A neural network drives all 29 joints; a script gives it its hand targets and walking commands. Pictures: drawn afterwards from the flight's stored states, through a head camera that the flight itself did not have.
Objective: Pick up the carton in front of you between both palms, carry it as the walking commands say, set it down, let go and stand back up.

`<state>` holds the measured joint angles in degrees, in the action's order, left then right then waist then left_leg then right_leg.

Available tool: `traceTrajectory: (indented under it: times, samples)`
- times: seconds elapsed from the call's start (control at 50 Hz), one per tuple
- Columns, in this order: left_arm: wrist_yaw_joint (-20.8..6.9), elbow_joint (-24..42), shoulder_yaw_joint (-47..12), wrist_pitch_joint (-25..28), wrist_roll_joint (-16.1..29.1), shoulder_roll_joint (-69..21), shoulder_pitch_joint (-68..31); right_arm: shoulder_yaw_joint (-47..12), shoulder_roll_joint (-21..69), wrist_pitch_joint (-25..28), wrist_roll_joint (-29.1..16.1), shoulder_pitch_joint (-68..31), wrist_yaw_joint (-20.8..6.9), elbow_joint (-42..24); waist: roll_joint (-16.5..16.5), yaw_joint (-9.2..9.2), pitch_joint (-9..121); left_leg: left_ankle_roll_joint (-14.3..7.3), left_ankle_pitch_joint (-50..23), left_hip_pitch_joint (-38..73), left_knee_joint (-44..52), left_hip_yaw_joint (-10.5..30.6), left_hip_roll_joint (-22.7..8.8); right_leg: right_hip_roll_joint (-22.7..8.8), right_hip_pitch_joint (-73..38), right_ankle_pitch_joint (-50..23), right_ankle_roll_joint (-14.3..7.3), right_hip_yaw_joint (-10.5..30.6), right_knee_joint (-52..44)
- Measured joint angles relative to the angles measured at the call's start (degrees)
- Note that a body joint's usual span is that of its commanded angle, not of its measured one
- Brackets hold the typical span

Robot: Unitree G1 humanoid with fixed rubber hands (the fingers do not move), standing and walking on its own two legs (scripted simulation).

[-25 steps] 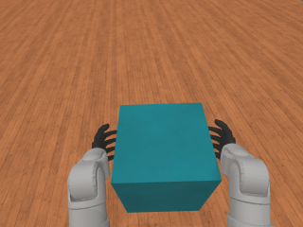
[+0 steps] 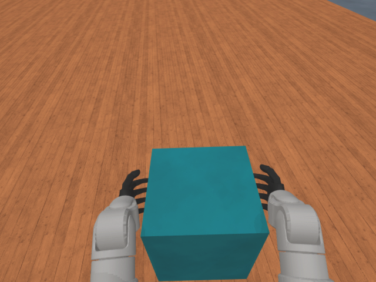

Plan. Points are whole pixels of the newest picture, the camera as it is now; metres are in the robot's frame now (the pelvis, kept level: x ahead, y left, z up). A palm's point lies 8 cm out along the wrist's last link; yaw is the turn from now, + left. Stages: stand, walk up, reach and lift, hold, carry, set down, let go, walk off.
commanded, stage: carry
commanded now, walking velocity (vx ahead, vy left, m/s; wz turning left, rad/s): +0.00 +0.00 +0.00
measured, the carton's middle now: (200, 215) +0.28 +0.00 -0.01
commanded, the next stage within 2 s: hold in 1.46 s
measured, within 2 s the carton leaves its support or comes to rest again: neither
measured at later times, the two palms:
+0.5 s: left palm (129, 213) +0.26 +0.15 +0.04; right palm (270, 208) +0.26 -0.14 +0.04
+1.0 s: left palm (124, 224) +0.23 +0.16 +0.05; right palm (273, 220) +0.23 -0.14 +0.05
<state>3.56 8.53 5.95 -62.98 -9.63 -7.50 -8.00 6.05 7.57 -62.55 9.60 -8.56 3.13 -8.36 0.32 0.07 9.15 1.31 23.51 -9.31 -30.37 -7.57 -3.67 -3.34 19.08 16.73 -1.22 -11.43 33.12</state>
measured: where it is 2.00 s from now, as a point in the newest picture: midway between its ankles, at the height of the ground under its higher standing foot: outside the picture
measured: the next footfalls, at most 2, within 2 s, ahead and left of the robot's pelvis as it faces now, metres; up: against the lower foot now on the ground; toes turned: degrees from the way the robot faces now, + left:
none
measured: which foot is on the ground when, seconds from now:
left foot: down 0.00-1.00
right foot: down 0.00-1.00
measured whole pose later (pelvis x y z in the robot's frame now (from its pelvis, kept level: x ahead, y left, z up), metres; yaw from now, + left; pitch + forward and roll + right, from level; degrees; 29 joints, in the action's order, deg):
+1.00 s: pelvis -0.06 +0.01 +0.00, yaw +0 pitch +2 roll +0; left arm 1.5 -10.5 10.1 -42.1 -14.0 -8.2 -12.5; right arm 10.2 8.2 -41.7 14.2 -12.7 1.1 10.3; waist 0.2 0.0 6.2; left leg -0.5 19.5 -12.1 -30.0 -9.1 -2.8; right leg -4.3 20.5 10.3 -1.3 -10.6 29.2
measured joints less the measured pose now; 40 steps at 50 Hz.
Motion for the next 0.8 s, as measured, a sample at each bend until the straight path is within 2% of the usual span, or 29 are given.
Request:
traceTrajectory:
  times: [0.2,0.4,0.48,0.56,0.64,0.8]
  samples:
    - [-0.9,-5.1,-0.2,8.9,-1.2,0.1,0.9,-0.2,-0.1,8.9,1.5,1.2,-0.9,4.8,0.3,0.19,-2.0,-0.6,0.9,-0.4,-0.9,-0.8,0.1,-0.4,0.5,0.6,0.1,0.5,0.9]
    - [-2.4,-19.7,3.6,19.9,-5.0,-0.5,-3.7,3.6,0.5,19.9,5.1,-3.4,-2.3,19.2,0.1,-0.06,-2.2,-1.0,-0.9,-0.3,0.1,-1.1,0.4,-0.5,0.0,-1.8,0.0,0.5,-1.0]
    - [-2.6,-23.1,5.7,23.3,-5.9,-1.0,-5.9,5.7,1.0,23.3,5.9,-5.8,-2.5,22.9,0.0,-0.14,-2.7,-1.1,-1.9,-0.6,0.6,-1.2,0.5,-0.6,0.1,-3.1,-0.1,0.6,-2.1]
    - [-2.4,-22.3,5.9,24.0,-5.5,-1.1,-6.3,6.0,1.1,24.0,5.6,-6.2,-2.4,22.3,-0.1,-0.13,-3.0,-1.2,-2.7,-1.1,0.9,-1.2,0.6,-0.7,0.3,-4.1,-0.1,0.5,-2.8]
    - [-2.1,-20.0,4.9,22.6,-4.5,-0.8,-5.3,5.0,0.9,22.6,4.7,-5.3,-2.1,19.9,-0.1,-0.02,-2.9,-1.3,-3.0,-1.5,0.9,-1.2,0.7,-0.7,0.6,-4.6,-0.2,0.5,-3.2]
    - [-2.0,-19.5,4.1,21.0,-4.3,-0.6,-4.3,4.2,0.6,20.9,4.7,-4.1,-2.1,19.1,0.0,0.12,-2.8,-1.5,-3.4,-2.1,0.6,-1.3,0.8,-0.8,0.9,-5.4,-0.1,0.6,-3.5]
